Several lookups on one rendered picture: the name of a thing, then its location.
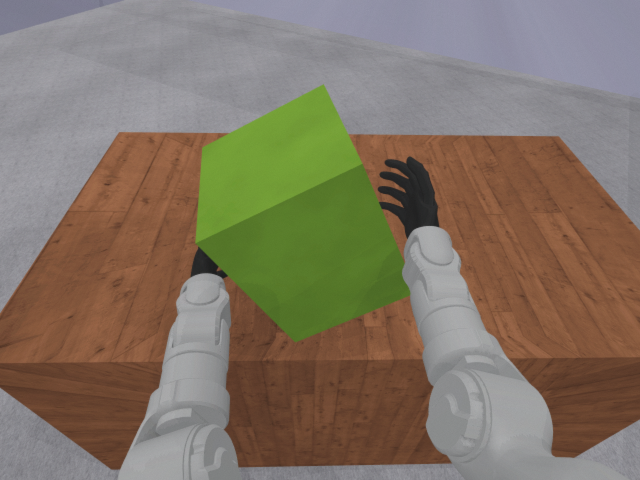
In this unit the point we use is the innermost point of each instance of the right robot forearm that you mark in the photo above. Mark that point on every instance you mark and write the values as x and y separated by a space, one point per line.
446 316

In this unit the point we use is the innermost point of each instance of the left robot upper arm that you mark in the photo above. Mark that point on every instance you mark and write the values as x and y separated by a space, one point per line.
203 451

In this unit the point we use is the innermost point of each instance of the pedestal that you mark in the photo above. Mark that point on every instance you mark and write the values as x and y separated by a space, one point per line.
551 261

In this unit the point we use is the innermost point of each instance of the carton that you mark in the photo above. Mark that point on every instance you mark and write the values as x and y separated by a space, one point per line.
287 211

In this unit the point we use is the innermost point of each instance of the robot left hand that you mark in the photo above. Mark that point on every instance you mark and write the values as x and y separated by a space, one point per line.
204 264

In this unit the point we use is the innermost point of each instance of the right robot upper arm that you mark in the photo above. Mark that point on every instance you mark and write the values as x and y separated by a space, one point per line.
493 427

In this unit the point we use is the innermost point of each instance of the robot right hand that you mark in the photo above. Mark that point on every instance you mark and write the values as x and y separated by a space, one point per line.
420 208

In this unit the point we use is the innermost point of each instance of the left robot forearm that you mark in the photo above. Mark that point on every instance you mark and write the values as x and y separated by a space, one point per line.
192 387

